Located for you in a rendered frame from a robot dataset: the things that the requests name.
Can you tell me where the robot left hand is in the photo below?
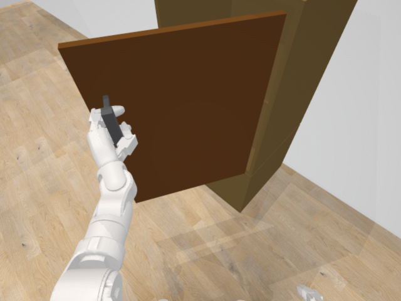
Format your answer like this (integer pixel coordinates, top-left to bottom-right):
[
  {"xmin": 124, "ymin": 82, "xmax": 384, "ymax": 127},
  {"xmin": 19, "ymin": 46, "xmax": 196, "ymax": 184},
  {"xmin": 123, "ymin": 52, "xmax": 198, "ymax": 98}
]
[{"xmin": 87, "ymin": 105, "xmax": 138, "ymax": 169}]

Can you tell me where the robot right hand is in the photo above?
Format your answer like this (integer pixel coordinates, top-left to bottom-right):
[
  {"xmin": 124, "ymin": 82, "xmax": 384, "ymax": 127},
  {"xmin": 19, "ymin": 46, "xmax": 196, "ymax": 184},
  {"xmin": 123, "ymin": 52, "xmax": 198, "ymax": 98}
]
[{"xmin": 296, "ymin": 284, "xmax": 323, "ymax": 301}]

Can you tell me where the robot left upper arm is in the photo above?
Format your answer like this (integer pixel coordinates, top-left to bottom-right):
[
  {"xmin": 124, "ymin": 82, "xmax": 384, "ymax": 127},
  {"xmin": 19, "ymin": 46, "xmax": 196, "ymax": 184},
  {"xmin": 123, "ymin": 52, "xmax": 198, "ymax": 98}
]
[{"xmin": 52, "ymin": 268, "xmax": 123, "ymax": 301}]

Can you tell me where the cupboard door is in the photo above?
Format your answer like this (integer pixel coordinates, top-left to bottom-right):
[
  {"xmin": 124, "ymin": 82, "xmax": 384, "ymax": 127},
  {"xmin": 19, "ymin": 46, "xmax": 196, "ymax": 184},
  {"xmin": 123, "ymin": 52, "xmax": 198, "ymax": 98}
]
[{"xmin": 58, "ymin": 10, "xmax": 287, "ymax": 203}]

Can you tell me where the robot left forearm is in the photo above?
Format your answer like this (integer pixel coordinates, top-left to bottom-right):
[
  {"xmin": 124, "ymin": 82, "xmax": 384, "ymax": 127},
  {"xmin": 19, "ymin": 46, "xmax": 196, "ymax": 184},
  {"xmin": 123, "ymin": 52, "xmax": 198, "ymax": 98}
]
[{"xmin": 50, "ymin": 161, "xmax": 137, "ymax": 301}]

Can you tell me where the handle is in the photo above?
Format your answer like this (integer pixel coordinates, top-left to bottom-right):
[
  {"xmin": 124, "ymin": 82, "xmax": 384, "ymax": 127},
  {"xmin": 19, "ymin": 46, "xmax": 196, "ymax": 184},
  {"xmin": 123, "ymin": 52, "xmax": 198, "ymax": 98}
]
[{"xmin": 101, "ymin": 95, "xmax": 123, "ymax": 148}]

